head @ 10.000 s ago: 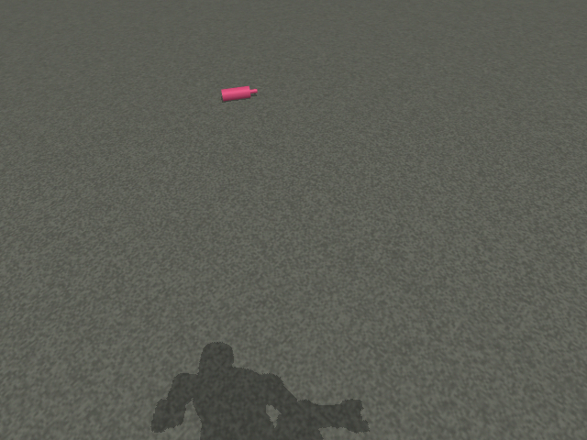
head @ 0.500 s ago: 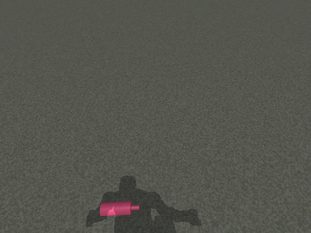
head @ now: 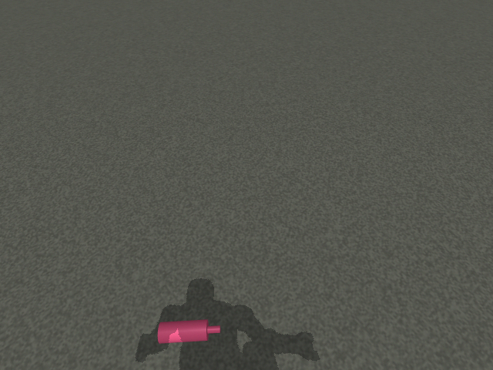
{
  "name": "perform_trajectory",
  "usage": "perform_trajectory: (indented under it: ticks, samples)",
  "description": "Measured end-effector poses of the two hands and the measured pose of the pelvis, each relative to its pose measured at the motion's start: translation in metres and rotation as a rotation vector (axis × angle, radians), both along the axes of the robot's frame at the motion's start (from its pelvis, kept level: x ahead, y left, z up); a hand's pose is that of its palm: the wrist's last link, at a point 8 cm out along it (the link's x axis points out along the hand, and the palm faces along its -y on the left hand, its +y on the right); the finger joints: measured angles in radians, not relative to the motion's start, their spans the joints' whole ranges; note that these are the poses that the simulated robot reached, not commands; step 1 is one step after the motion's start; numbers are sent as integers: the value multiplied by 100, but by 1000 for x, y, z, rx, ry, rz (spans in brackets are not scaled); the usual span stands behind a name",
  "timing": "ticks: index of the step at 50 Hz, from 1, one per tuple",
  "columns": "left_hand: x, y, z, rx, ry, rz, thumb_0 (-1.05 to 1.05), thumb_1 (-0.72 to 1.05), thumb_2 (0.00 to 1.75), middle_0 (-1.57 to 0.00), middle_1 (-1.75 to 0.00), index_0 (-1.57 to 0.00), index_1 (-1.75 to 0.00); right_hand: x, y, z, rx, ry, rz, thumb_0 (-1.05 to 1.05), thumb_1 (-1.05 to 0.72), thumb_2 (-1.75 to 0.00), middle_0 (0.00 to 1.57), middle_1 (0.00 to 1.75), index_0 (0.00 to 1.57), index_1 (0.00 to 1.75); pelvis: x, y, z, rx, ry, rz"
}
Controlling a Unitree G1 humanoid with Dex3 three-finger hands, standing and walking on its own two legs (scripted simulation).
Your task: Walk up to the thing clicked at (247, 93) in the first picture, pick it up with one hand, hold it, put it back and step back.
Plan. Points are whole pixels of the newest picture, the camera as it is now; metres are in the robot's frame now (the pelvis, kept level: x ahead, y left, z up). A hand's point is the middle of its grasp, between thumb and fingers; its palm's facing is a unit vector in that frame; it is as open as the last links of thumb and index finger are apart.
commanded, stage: stand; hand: left
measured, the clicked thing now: (190, 330) +0.38 +0.25 -0.75
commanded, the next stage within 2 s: walk up in 0.50 s
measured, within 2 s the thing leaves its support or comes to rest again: neither
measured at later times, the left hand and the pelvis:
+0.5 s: hand out of the picture +0.06 +0.26 -0.16, palm faces -0.02 -0.94 -0.34, open 7.4 cm; pelvis +0.00 +0.00 +0.00, yaw +0 degrees
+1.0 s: hand out of the picture +0.05 +0.34 -0.17, palm faces -0.01 -0.92 -0.38, open 7.4 cm; pelvis -0.03 +0.06 -0.01, yaw +1 degrees
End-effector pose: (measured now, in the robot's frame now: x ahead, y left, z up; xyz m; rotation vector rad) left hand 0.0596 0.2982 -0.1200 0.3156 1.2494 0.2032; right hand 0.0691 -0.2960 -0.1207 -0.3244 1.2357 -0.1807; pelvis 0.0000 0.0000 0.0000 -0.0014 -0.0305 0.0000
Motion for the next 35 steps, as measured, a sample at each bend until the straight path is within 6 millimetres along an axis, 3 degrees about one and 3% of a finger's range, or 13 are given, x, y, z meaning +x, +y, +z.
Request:
perform_trajectory:
  ticks: [26, 35]
  samples:
    - [-1, 3, 1, 2, -5, 2, 0, 90, 90, -21, -30, -20, -29, -3, 3, -1, 4, 2, -4, 1, -90, -90, 20, 30, 20, 30, -2, 3, 0, 0, -2, 1]
    - [-7, 34, 3, 65, -50, 29, 0, 90, 90, -21, -30, -20, -30, -1, -1, -4, -23, -2, -8, 1, -90, -90, 20, 30, 20, 30, -17, 19, -10, -17, -11, 18]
